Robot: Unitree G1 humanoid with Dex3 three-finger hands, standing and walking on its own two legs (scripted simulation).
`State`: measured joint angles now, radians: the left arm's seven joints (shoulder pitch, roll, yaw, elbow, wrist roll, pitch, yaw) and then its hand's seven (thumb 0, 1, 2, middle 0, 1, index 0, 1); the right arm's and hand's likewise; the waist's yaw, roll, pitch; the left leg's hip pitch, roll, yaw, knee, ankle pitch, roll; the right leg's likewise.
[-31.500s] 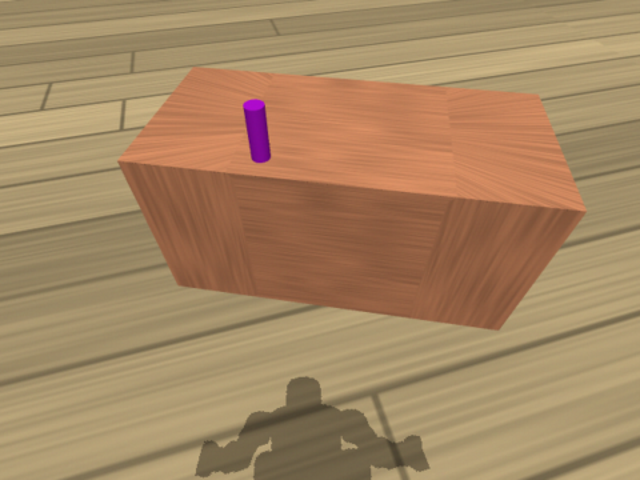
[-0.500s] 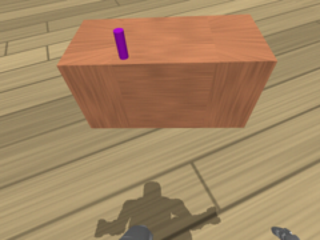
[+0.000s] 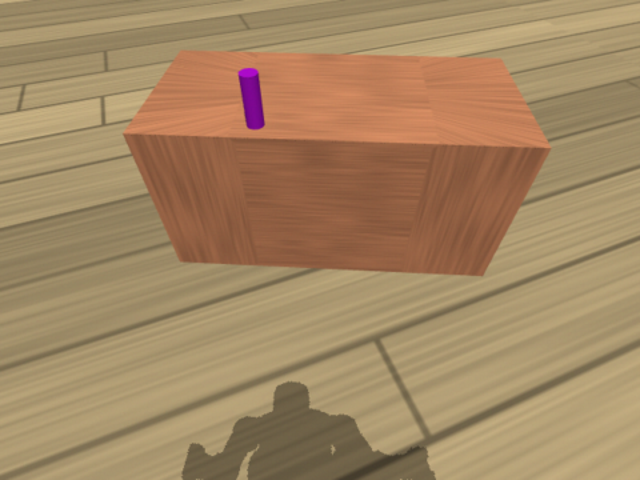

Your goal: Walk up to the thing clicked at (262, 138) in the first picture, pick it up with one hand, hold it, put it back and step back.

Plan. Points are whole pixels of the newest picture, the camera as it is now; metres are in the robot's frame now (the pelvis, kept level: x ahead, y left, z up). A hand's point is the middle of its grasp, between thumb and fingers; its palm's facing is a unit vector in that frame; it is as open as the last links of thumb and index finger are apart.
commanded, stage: step back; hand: left
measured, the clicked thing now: (252, 100) +1.07 +0.19 -0.08
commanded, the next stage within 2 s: stand in 0.50 s
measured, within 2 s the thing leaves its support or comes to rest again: neither
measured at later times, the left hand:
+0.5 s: hand out of the picture +0.14 +0.29 -0.14, palm faces +0.00 -0.93 -0.36, open 7.4 cm
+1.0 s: hand out of the picture +0.10 +0.27 -0.14, palm faces -0.04 -0.94 -0.33, open 7.4 cm
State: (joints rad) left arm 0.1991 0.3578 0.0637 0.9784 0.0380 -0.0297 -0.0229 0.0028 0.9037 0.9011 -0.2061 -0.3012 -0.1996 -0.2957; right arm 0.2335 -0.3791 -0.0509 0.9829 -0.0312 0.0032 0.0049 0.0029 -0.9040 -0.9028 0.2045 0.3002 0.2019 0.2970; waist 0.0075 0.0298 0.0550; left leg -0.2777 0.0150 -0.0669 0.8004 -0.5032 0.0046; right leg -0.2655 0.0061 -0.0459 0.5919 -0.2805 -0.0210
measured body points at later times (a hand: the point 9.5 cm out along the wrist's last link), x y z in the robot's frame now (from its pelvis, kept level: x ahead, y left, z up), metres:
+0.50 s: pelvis +0.04 +0.03 +0.01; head +0.06 +0.03 +0.46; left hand +0.14 +0.34 -0.12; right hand +0.16 -0.26 -0.11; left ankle +0.05 +0.14 -0.73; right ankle +0.03 -0.12 -0.73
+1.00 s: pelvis +0.03 +0.02 +0.02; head +0.04 +0.02 +0.47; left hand +0.11 +0.31 -0.11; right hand +0.10 -0.29 -0.11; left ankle +0.05 +0.14 -0.73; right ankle +0.03 -0.12 -0.73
